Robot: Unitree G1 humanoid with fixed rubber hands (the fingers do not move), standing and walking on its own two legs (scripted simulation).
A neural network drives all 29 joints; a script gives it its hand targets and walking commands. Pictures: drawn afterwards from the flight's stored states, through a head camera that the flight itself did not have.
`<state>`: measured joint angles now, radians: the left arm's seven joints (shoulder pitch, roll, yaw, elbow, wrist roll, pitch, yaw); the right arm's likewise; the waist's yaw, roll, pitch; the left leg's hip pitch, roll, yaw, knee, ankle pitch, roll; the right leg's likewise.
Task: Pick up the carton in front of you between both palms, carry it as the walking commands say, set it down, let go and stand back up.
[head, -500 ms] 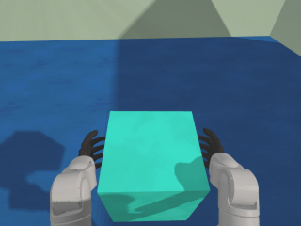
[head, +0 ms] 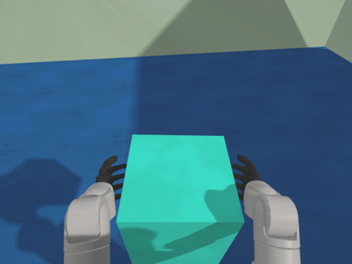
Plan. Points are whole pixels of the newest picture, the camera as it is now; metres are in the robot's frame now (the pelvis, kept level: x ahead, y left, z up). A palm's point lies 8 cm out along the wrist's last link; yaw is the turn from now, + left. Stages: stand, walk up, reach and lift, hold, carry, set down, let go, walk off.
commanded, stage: carry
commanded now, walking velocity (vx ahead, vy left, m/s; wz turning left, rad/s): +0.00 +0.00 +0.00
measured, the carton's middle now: (177, 202) +0.29 +0.00 +0.02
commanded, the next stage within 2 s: hold in 1.72 s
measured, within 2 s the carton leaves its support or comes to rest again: neither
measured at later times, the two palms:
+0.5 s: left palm (106, 191) +0.28 +0.15 +0.09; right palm (246, 183) +0.28 -0.15 +0.09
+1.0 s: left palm (106, 213) +0.24 +0.15 +0.06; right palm (247, 204) +0.25 -0.15 +0.06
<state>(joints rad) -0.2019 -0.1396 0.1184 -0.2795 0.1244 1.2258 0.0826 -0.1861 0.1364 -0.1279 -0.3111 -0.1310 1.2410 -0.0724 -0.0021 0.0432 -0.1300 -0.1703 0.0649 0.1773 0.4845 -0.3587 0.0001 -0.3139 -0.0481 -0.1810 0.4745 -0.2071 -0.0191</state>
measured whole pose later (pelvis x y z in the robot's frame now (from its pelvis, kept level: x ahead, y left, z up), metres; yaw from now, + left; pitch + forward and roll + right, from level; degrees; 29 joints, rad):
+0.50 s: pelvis +0.01 -0.01 -0.01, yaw +1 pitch +3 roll +0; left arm -0.18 -0.14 0.12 -0.29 0.13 1.22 0.08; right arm -0.18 0.14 -0.11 -0.30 -0.13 1.24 -0.07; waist 0.00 0.01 -0.12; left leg -0.17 0.07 0.16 0.53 -0.40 -0.01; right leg -0.33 -0.06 -0.20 0.57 -0.28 -0.02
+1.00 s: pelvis -0.02 -0.01 +0.00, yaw +1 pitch +2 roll +0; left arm -0.17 -0.14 0.13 0.00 0.20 0.96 0.04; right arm -0.17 0.13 -0.12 -0.02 -0.20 0.97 -0.03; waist 0.00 0.01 -0.12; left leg -0.20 0.05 0.16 0.51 -0.33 0.00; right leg -0.33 -0.07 -0.19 0.50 -0.19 -0.03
